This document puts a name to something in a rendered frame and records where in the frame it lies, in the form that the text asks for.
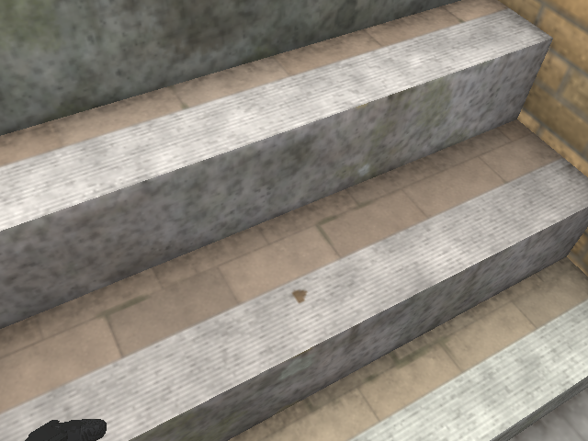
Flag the left robot hand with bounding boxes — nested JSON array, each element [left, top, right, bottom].
[[25, 419, 107, 441]]

